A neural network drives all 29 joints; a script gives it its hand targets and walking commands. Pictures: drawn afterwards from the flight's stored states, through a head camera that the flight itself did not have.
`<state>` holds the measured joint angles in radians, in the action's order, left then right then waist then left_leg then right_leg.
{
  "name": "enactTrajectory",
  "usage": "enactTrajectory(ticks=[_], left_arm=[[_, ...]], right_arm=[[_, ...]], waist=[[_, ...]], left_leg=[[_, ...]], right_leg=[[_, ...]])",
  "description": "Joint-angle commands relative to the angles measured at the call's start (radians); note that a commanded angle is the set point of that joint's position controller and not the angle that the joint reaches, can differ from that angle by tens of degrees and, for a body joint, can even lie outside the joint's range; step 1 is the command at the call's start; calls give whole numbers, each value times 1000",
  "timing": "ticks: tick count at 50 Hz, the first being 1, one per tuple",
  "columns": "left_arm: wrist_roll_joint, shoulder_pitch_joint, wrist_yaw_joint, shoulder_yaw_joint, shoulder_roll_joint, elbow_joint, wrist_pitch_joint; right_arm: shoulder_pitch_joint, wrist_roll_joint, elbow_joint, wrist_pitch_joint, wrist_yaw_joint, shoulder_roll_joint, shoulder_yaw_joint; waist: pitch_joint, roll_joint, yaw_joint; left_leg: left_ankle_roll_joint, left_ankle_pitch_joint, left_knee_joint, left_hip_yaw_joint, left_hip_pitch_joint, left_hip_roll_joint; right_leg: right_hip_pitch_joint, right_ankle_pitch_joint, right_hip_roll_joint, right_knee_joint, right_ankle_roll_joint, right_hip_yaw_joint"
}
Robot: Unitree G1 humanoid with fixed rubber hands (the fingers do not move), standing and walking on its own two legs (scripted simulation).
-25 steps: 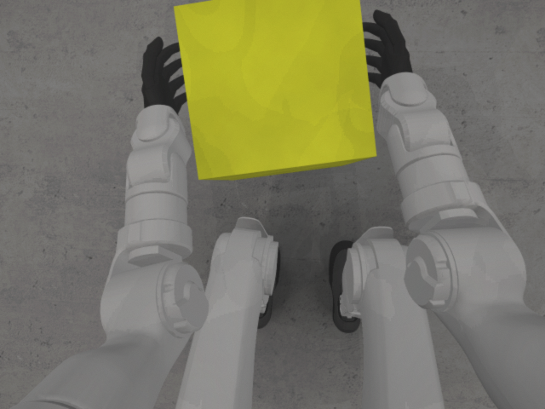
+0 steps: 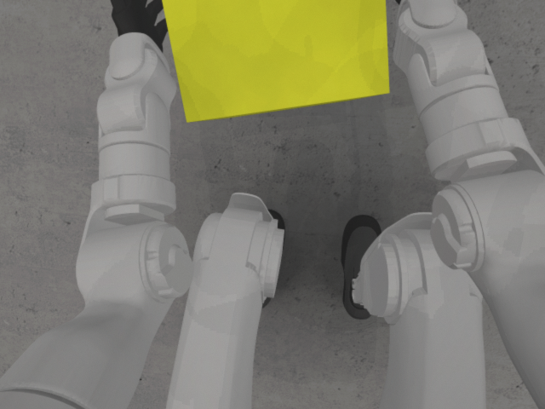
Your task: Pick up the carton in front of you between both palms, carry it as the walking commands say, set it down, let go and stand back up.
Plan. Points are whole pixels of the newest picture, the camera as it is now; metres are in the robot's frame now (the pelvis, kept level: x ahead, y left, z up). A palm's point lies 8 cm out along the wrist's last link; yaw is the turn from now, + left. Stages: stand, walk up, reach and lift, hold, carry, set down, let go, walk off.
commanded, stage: set down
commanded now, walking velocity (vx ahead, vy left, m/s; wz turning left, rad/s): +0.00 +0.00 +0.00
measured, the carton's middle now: (276, 30) +0.53 +0.08 -0.23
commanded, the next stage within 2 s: none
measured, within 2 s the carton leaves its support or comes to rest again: rests again in 0.30 s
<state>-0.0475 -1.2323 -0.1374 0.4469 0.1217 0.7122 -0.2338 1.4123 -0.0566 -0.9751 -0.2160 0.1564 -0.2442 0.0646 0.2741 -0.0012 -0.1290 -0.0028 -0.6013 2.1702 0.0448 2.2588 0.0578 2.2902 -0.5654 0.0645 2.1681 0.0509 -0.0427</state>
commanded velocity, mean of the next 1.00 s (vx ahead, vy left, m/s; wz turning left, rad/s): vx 0.00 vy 0.00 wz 0.00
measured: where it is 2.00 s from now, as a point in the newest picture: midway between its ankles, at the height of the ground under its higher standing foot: (308, 279)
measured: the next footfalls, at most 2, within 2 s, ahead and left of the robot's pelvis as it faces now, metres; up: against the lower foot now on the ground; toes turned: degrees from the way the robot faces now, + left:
none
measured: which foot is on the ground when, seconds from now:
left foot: down 0.00-1.00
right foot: down 0.00-1.00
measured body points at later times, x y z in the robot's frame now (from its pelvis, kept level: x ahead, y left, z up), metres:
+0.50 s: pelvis -0.01 +0.00 -0.02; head +0.34 +0.00 +0.25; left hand +0.49 +0.22 -0.18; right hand +0.56 -0.08 -0.19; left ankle +0.10 +0.11 -0.34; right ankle +0.11 -0.09 -0.34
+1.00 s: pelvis -0.02 -0.01 -0.02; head +0.34 +0.00 +0.24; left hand +0.48 +0.23 -0.19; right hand +0.55 -0.09 -0.20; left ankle +0.10 +0.11 -0.34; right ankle +0.11 -0.09 -0.34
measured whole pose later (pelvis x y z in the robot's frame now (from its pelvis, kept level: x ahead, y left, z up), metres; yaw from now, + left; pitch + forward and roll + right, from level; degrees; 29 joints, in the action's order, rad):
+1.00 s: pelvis -0.02 -0.01 -0.02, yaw +0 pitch +32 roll +3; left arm 0.09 -1.34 -0.01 0.50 0.19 1.06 -0.10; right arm 1.50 0.04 -1.20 -0.11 0.05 -0.30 0.15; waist 0.41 0.01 -0.14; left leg 0.02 -0.59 2.23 0.05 2.21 0.05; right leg 2.26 -0.54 0.07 2.23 0.06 -0.04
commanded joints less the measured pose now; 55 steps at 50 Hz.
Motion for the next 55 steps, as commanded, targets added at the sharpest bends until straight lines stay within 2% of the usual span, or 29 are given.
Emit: enactTrajectory(ticks=[1, 2, 5, 6, 7, 8, 11, 16, 17, 20, 22, 23, 26, 29, 30, 34, 36, 37, 38, 39, 40, 42, 44, 45, 46, 47, 49, 50, 55], left_arm=[[30, -479, 354, -417, -878, 154, -19], [76, -423, 358, -377, -885, 170, -16], [86, -469, 349, -360, -855, 85, 7], [80, -458, 347, -341, -835, 116, 6], [69, -493, 335, -343, -840, 105, 21], [51, -530, 323, -370, -804, 30, 33], [-11, -628, 289, -428, -789, -5, 57], [19, -610, 305, -355, -781, 132, 45], [30, -577, 316, -330, -751, 117, 48], [23, -603, 326, -338, -722, 178, 45], [39, -596, 327, -301, -711, 167, 43], [38, -637, 329, -308, -674, 144, 44], [68, -564, 333, -286, -687, 216, 33], [85, -566, 342, -246, -629, 214, 37], [92, -543, 343, -234, -612, 208, 31], [116, -503, 340, -206, -571, 253, 31], [113, -499, 333, -193, -603, 256, 42], [130, -474, 340, -141, -564, 220, 43], [125, -480, 333, -180, -571, 276, 40], [123, -441, 327, -139, -545, 248, 44], [125, -457, 323, -150, -473, 253, 44], [165, -392, 288, -73, -363, 294, 62], [161, -287, 219, -7, -121, 324, 94], [154, -220, 159, 45, 105, 327, 127], [110, -221, 108, 25, 230, 344, 153], [103, -283, 86, 1, 275, 327, 178], [2, -289, 63, -57, 299, 345, 199], [-7, -322, 52, -58, 342, 279, 210], [-144, -299, 57, -161, 288, 283, 226]], right_arm=[[409, 40, -18, 41, -251, 948, -156], [338, 104, -65, 41, -257, 931, -106], [400, 40, -43, 56, -278, 942, -89], [461, 32, 47, 67, -277, 910, -109], [425, 36, -39, 65, -275, 916, -96], [427, 0, -17, 69, -273, 913, -118], [566, -46, 47, 92, -257, 878, -193], [549, 43, -57, 76, -272, 796, -110], [530, 36, -20, 80, -276, 798, -112], [499, 48, -129, 71, -282, 770, -85], [516, 35, -110, 67, -281, 750, -79], [477, 59, -133, 63, -279, 764, -57], [491, 68, -181, 61, -278, 710, -41], [455, 81, -162, 54, -286, 739, -31], [432, 100, -190, 44, -285, 705, -19], [431, 94, -213, 44, -285, 652, -11], [375, 116, -229, 50, -278, 666, 11], [419, 90, -174, 54, -278, 640, -19], [394, 105, -193, 57, -277, 630, -12], [398, 119, -203, 57, -267, 575, -11], [399, 113, -194, 57, -258, 553, 18], [351, 134, -215, 67, -238, 413, 56], [281, 133, -190, 99, -174, 124, 92], [271, 105, -185, 118, -116, -109, 93], [292, 89, -162, 137, -76, -214, 64], [394, 24, -109, 150, -67, -231, 28], [404, -45, -113, 151, -60, -272, -11], [409, -63, -131, 149, -57, -269, -42], [399, -154, -64, 157, -83, -244, -96]], waist=[[-1002, 58, -38], [-974, 80, -6], [-992, 46, -68], [-997, 49, -55], [-1009, 96, -24], [-1041, 86, -67], [-1094, 92, -72], [-867, 141, -15], [-890, 159, -33], [-821, 124, -2], [-839, 79, -44], [-815, 99, 4], [-739, 48, -2], [-716, 98, -31], [-694, 114, -1], [-649, 87, -39], [-678, 84, 6], [-667, 101, -76], [-669, 88, 18], [-673, 104, -21], [-691, 107, -7], [-669, 97, -64], [-681, 92, -21], [-696, 83, -61], [-755, 128, -14], [-802, 99, -113], [-862, 89, -65], [-931, 95, -107], [-1000, 109, -47]], left_leg=[[26, 336, -166, -5, -372, 59], [26, 334, -158, -16, -347, 66], [11, 404, -174, -29, -400, 73], [15, 416, -153, -33, -435, 64], [13, 400, -171, -38, -435, 75], [21, 449, -189, -41, -476, 77], [18, 428, -155, -32, -539, 70], [26, 253, -121, -38, -402, 49], [12, 267, -126, -38, -379, 56], [13, 227, -127, -31, -361, 42], [24, 244, -120, -9, -351, 37], [22, 241, -127, -36, -342, 34], [23, 217, -131, -37, -300, 32], [8, 185, -116, -25, -279, 39], [6, 168, -131, -46, -278, 32], [6, 183, -120, -45, -247, 28], [17, 184, -106, -35, -252, 35], [4, 202, -114, -21, -233, 42], [11, 186, -115, -36, -233, 22], [17, 207, -111, -30, -226, 27], [8, 181, -122, -44, -226, 28], [20, 181, -116, -16, -261, 20], [28, 176, -136, -16, -302, 8], [35, 181, -130, -12, -305, -13], [52, 197, -113, -28, -319, -35], [51, 263, -107, -29, -343, -39], [44, 260, -106, -39, -340, -45], [48, 294, -99, -22, -371, -49], [32, 362, -91, -37, -406, -58]], right_leg=[[-536, 277, 87, -148, -2, 73], [-497, 268, 90, -161, -5, 69], [-424, 286, 110, -125, -4, 57], [-400, 269, 102, -110, -7, 61], [-401, 273, 107, -116, -17, 41], [-433, 291, 106, -113, -13, 53], [-409, 243, 94, -96, -13, 55], [-455, 136, 77, -118, 1, 80], [-435, 149, 85, -110, 6, 71], [-433, 145, 79, -115, 12, 70], [-460, 161, 81, -127, 10, 102], [-453, 175, 87, -112, 10, 91], [-457, 161, 75, -112, 16, 93], [-466, 137, 71, -121, 16, 109], [-459, 128, 68, -110, 7, 88], [-448, 147, 53, -96, 8, 117], [-501, 164, 63, -116, 9, 116], [-454, 169, 59, -109, 14, 122], [-493, 191, 59, -112, 10, 123], [-482, 178, 54, -118, 8, 126], [-483, 175, 51, -97, 0, 103], [-474, 120, 45, -122, -10, 118], [-502, 131, 36, -129, -24, 102], [-501, 118, 18, -119, -32, 119], [-562, 134, 4, -113, -45, 116], [-574, 192, 4, -96, -50, 137], [-624, 207, -17, -84, -42, 142], [-649, 228, -14, -92, -38, 167], [-642, 276, -31, -79, -26, 146]])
